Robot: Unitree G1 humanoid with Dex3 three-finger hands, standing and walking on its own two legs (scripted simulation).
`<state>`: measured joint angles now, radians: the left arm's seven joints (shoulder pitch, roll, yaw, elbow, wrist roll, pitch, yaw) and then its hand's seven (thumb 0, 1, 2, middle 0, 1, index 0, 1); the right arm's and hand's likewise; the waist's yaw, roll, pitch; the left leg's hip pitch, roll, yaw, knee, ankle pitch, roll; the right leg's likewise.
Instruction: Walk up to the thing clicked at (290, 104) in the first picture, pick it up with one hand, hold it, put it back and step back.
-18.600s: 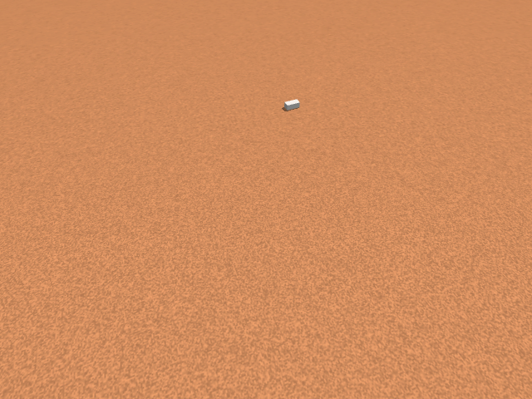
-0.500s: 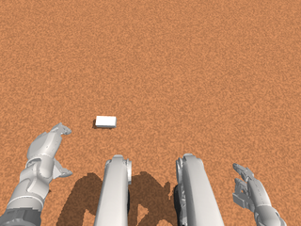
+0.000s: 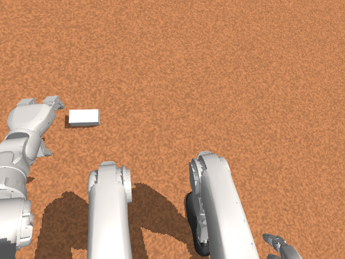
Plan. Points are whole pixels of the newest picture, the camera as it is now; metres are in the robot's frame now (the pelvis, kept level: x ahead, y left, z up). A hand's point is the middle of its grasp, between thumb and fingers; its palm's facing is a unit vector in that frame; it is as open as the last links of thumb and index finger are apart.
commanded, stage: rise first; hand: left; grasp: from above
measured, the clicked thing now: (85, 117) +0.52 +0.25 -0.35
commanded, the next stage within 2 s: none
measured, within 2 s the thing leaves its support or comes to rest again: neither
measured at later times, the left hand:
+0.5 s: hand (54, 122) +0.46 +0.29 -0.20, palm faces -0.46 -0.02 -0.89, open 13.3 cm
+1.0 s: hand (60, 118) +0.48 +0.29 -0.23, palm faces -0.47 -0.04 -0.88, open 13.2 cm
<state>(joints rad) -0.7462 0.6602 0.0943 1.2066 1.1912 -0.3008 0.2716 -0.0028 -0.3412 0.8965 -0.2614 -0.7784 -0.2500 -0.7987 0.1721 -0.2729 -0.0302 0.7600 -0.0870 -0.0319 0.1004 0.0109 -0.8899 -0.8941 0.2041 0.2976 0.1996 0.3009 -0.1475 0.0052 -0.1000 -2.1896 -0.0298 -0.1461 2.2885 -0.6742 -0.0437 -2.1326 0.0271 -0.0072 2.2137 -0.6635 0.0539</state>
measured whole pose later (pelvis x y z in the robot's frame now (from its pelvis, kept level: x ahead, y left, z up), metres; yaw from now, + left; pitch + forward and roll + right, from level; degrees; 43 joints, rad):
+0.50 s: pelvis +0.01 +0.01 -0.04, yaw -2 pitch +34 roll -9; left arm -0.94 0.74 0.07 1.45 1.35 -0.30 0.40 0.00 -0.36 0.89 -0.24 -0.78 -0.24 -0.79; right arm 0.13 -0.25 0.04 0.76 -0.16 -0.02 0.13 0.01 -0.90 -0.89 0.20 0.30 0.20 0.30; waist -0.22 -0.02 -0.08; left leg -2.31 -0.04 -0.16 2.41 -0.69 -0.03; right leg -2.23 0.03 -0.01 2.32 -0.68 0.06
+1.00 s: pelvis +0.01 +0.01 -0.04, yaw -3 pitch +34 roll -10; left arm -0.95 0.80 0.11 1.46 1.32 -0.29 0.40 0.00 -0.35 0.88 -0.25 -0.79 -0.24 -0.81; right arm 0.15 -0.27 0.08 0.74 -0.17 -0.02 0.15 0.01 -0.90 -0.90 0.20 0.30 0.20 0.30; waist -0.26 -0.02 -0.03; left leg -2.33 -0.03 -0.18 2.45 -0.72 -0.04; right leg -2.26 0.04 -0.03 2.34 -0.70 0.07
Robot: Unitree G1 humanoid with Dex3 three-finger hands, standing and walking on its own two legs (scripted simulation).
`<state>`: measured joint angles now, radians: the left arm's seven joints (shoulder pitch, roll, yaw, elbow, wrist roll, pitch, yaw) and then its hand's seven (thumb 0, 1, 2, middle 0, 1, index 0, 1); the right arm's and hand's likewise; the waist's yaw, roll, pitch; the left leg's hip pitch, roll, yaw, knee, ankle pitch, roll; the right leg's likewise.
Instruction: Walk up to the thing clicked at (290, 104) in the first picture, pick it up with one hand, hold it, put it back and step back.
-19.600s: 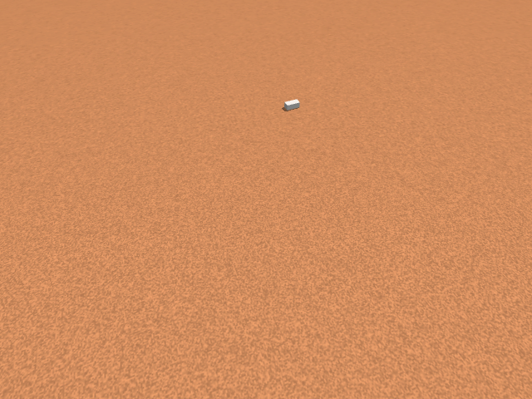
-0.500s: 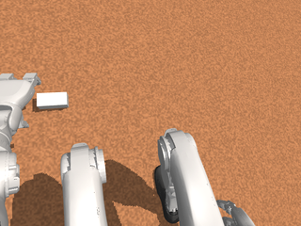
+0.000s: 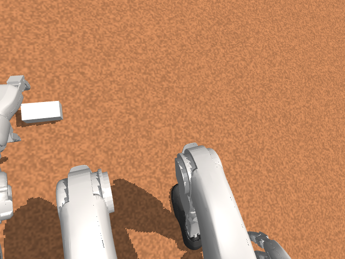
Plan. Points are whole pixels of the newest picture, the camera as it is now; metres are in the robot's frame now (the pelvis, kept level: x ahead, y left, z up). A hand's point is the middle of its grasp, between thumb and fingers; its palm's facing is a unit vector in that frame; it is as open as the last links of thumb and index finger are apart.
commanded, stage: rise first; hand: left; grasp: from above
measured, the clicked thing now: (42, 112) +0.49 +0.27 -0.31
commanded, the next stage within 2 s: approach in 1.38 s
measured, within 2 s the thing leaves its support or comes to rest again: neither
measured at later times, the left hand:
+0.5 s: hand (7, 117) +0.45 +0.31 -0.20, palm faces -0.46 -0.07 -0.89, open 12.8 cm
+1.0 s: hand (2, 114) +0.46 +0.32 -0.19, palm faces -0.46 -0.06 -0.89, open 12.4 cm
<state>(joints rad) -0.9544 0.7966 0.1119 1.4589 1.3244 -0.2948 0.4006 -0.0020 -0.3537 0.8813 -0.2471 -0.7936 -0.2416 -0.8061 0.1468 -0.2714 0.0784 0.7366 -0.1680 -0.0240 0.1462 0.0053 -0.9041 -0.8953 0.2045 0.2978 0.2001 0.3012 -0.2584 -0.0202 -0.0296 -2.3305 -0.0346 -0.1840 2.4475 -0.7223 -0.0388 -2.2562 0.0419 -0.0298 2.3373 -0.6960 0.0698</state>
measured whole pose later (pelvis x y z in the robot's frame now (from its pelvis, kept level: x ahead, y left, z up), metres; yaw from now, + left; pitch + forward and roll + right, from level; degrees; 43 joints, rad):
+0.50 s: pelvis +0.00 +0.00 -0.01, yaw -1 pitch +33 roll -11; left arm -0.99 0.86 0.11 1.53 1.35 -0.30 0.44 0.00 -0.29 0.83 -0.30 -0.76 -0.30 -0.77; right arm 0.13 -0.27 0.12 0.73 -0.19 -0.04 0.15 0.00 -0.90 -0.89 0.20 0.30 0.20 0.30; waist -0.28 -0.04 -0.01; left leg -2.35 -0.04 -0.20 2.49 -0.71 -0.03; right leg -2.27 0.05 -0.04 2.36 -0.68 0.07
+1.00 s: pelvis -0.01 +0.01 -0.01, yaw -2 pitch +32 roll -12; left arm -0.99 0.87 0.10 1.50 1.35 -0.32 0.39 0.00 -0.23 0.77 -0.34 -0.74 -0.34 -0.74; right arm 0.15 -0.28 0.13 0.71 -0.18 -0.03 0.16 0.00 -0.90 -0.89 0.20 0.30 0.20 0.30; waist -0.28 -0.03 -0.01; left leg -2.35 -0.04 -0.20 2.48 -0.71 -0.02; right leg -2.25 0.04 -0.05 2.34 -0.68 0.06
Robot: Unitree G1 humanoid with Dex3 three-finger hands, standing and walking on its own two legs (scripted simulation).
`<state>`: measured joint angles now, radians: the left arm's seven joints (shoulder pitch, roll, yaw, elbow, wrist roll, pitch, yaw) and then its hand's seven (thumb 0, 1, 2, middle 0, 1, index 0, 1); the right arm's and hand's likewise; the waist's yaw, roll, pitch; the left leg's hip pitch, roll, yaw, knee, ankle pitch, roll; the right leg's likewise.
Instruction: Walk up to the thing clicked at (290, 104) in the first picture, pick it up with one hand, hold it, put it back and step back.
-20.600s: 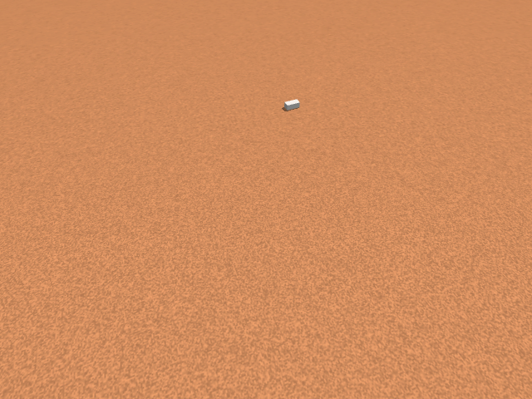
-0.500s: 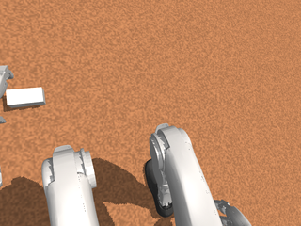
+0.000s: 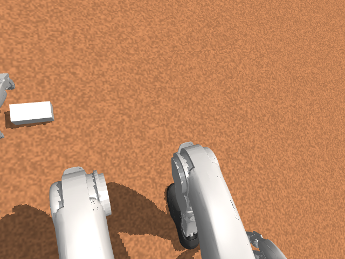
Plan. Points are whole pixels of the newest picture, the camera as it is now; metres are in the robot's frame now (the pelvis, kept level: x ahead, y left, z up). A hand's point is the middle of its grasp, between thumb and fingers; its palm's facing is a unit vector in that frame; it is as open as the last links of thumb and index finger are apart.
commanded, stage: rise first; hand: left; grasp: from above
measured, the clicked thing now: (32, 112) +0.49 +0.28 -0.30
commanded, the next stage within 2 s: approach in 0.38 s
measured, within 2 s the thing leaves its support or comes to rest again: neither
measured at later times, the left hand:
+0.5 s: hand out of the picture +0.45 +0.32 -0.17, palm faces -0.45 -0.06 -0.89, open 11.8 cm
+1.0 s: hand (27, 95) +0.49 +0.26 -0.16, palm faces -0.43 -0.05 -0.90, open 11.2 cm
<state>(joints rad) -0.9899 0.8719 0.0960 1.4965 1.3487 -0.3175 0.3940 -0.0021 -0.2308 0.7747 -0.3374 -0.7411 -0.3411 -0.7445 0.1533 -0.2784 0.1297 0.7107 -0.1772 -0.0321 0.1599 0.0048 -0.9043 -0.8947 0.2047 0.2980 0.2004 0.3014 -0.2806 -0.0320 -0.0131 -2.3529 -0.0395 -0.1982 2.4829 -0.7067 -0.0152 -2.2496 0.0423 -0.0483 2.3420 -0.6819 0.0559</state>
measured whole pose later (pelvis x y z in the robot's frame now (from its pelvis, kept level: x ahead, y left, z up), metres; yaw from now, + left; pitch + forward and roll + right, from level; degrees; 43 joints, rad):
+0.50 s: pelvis +0.00 +0.00 +0.00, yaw +0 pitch +32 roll -11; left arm -1.00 0.86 0.09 1.51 1.35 -0.30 0.39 0.00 -0.16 0.71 -0.41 -0.68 -0.42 -0.69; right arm 0.16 -0.28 0.13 0.72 -0.17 -0.04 0.15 0.01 -0.91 -0.90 0.20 0.30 0.20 0.30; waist -0.28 -0.03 -0.02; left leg -2.36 -0.04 -0.19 2.47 -0.69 -0.02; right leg -2.26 0.04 -0.04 2.34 -0.66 0.06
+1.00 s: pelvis +0.00 -0.01 +0.01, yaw +1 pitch +34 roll -10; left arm -1.10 0.76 0.05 1.59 1.33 -0.16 0.43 0.00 -0.08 0.65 -0.46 -0.69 -0.48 -0.68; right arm 0.19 -0.29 0.15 0.69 -0.15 -0.05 0.14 0.00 -0.91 -0.89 0.20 0.30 0.20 0.30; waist -0.36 0.00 -0.03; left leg -2.35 -0.03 -0.19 2.44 -0.69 -0.02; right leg -2.27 0.04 -0.04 2.31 -0.65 0.06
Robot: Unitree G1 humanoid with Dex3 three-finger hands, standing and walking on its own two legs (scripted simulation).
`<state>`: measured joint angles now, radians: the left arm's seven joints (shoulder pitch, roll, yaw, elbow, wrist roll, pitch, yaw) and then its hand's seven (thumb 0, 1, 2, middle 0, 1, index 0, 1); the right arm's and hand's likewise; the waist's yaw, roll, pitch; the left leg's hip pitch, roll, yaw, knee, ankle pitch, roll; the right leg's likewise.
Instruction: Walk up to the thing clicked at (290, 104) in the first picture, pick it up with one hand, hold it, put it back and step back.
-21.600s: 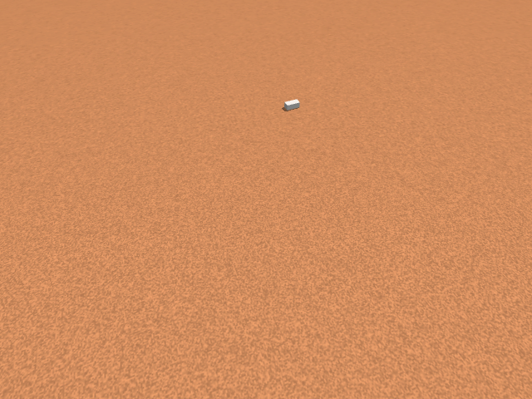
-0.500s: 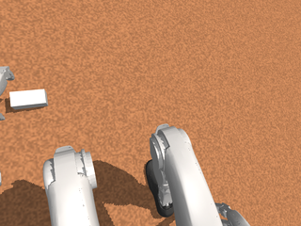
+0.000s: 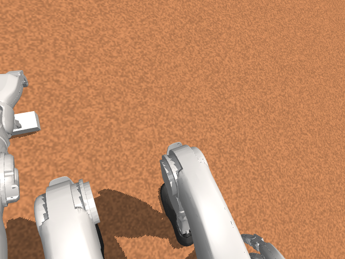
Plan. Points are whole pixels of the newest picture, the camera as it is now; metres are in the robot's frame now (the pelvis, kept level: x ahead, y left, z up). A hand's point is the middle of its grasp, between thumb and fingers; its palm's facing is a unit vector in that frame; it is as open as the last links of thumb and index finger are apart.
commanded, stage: approach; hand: left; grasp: from above
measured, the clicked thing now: (18, 124) +0.50 +0.28 -0.31
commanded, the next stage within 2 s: close in in 0.20 s
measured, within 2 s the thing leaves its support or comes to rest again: neither
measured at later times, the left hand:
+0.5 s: hand out of the picture +0.49 +0.29 -0.19, palm faces -0.46 -0.06 -0.89, open 10.5 cm
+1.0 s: hand (9, 123) +0.48 +0.28 -0.25, palm faces -0.45 -0.09 -0.89, open 11.2 cm
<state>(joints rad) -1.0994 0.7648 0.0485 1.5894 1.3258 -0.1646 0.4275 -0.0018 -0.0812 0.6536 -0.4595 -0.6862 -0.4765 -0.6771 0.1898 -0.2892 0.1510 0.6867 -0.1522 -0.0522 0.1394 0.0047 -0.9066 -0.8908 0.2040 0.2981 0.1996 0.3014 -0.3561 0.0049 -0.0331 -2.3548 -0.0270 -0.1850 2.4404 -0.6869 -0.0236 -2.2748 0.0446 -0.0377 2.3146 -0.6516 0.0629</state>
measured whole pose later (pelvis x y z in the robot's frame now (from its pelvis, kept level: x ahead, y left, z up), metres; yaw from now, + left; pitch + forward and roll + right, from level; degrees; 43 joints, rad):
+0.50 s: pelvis +0.00 +0.00 -0.01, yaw -1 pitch +33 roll -12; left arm -1.09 0.85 0.03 1.55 1.33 -0.26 0.39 0.00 -0.01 0.66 -0.51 -0.67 -0.53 -0.66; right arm 0.17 -0.30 0.16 0.67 -0.17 -0.06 0.14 0.00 -0.91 -0.89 0.20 0.30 0.20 0.30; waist -0.32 -0.04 0.01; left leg -2.36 -0.04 -0.21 2.48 -0.70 -0.03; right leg -2.26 0.04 -0.06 2.34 -0.67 0.05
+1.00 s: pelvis +0.00 +0.01 -0.02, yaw -4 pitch +31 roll -14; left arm -1.08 0.96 0.10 1.68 1.37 -0.26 0.55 0.00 -0.05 0.63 -0.48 -0.60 -0.49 -0.60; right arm 0.17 -0.31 0.24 0.67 -0.24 -0.14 0.19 0.00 -0.90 -0.90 0.20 0.30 0.20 0.30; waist -0.39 -0.09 0.10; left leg -2.38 -0.03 -0.24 2.55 -0.73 -0.02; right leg -2.28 0.06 -0.08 2.37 -0.66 0.06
